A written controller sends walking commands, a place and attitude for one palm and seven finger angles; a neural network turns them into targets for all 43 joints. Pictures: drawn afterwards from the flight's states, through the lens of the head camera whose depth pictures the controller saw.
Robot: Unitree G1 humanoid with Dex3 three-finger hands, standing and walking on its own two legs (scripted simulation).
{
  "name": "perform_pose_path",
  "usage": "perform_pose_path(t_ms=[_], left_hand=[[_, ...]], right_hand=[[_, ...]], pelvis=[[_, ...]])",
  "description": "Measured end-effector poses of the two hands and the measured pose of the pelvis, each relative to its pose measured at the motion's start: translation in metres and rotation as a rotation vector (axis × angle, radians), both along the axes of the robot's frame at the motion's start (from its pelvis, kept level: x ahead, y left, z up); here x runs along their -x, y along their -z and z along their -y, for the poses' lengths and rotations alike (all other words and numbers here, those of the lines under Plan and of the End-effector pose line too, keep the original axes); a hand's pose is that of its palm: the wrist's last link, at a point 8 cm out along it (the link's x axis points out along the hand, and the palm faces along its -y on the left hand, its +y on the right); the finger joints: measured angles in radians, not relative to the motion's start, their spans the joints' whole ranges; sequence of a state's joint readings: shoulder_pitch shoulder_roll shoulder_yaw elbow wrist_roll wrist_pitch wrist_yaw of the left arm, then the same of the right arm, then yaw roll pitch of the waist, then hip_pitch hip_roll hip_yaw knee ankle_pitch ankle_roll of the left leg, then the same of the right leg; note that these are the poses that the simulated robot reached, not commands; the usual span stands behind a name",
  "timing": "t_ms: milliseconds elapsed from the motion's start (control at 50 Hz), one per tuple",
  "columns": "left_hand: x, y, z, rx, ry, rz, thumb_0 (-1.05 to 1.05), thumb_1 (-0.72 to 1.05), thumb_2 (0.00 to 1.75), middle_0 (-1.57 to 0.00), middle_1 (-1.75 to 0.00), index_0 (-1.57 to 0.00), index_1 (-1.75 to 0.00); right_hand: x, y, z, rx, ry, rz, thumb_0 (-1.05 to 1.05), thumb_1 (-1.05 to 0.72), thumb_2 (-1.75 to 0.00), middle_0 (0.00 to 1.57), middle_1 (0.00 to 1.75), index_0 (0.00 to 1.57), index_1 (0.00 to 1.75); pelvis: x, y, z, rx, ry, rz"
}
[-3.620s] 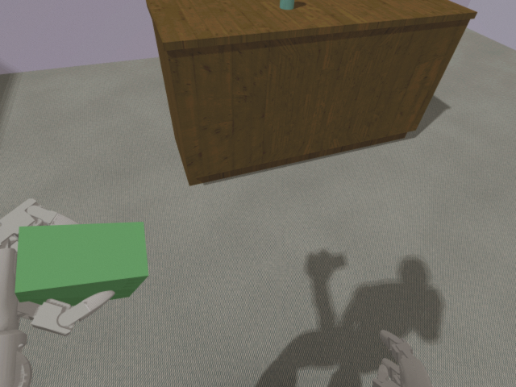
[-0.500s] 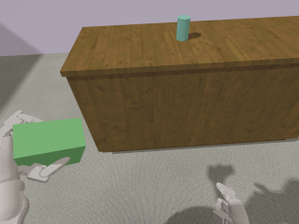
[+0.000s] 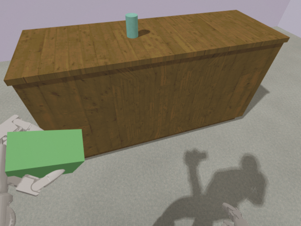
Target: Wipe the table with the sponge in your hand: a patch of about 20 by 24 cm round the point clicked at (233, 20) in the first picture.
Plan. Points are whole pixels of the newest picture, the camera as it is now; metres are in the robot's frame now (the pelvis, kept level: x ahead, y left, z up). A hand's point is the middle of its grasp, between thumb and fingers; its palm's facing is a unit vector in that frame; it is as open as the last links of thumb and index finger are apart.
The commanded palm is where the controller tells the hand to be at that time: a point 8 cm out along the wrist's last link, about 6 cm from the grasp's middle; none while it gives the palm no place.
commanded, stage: take the last steps up to it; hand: left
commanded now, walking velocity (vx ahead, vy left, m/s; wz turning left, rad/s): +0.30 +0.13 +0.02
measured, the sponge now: (56, 154) +0.22 +0.21 +0.15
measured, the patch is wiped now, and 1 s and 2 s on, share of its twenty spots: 0.00 0.00 0.00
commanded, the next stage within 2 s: none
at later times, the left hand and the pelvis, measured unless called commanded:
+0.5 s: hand (23, 158) +0.19 +0.25 +0.18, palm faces +0.46 -0.79 -0.41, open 10.1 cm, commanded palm +0.14 +0.30 +0.18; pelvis -0.01 +0.01 +0.00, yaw +3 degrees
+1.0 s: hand (56, 120) +0.29 +0.24 +0.17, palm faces +0.35 -0.78 -0.52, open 10.1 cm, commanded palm +0.23 +0.28 +0.18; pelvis +0.07 +0.00 +0.01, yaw +1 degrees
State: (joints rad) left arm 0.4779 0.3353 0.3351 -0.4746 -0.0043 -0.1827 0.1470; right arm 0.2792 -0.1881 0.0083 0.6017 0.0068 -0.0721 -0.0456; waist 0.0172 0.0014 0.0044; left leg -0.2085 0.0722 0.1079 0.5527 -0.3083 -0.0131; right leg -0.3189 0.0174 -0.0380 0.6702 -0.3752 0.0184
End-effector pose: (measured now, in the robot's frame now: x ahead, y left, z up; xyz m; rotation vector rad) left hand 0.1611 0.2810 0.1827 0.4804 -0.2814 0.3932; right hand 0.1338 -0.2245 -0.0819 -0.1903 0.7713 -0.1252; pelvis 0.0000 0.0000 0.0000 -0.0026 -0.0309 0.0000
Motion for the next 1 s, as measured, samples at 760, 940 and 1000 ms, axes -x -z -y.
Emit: perform_pose_path(t_ms=[760, 940, 1000], left_hand=[[-0.041, -0.011, 0.011, -0.116, 0.006, -0.007, 0.0, -0.49, 0.99, -0.75, -1.33, -0.76, -1.34], [-0.077, -0.006, 0.009, -0.093, 0.016, -0.11, 0.0, -0.49, 0.99, -0.75, -1.33, -0.76, -1.34], [-0.089, -0.009, 0.005, -0.107, 0.029, -0.123, 0.0, -0.49, 0.99, -0.75, -1.33, -0.76, -1.34]], right_hand=[[-0.055, 0.031, -0.034, -0.123, -0.054, 0.018, 0.01, -0.9, -0.9, 0.2, 0.3, 0.2, 0.3], [-0.075, 0.02, 0.006, -0.037, -0.013, -0.102, 0.02, -0.91, -0.9, 0.2, 0.3, 0.2, 0.3], [-0.083, 0.011, 0.018, 0.011, 0.001, -0.112, 0.01, -0.91, -0.9, 0.2, 0.3, 0.2, 0.3]], pelvis=[[-0.033, 0.012, 0.001, -0.015, -0.024, -0.01], [-0.061, -0.007, 0.003, -0.044, -0.018, -0.039], [-0.073, -0.012, -0.002, -0.052, -0.018, -0.052]])
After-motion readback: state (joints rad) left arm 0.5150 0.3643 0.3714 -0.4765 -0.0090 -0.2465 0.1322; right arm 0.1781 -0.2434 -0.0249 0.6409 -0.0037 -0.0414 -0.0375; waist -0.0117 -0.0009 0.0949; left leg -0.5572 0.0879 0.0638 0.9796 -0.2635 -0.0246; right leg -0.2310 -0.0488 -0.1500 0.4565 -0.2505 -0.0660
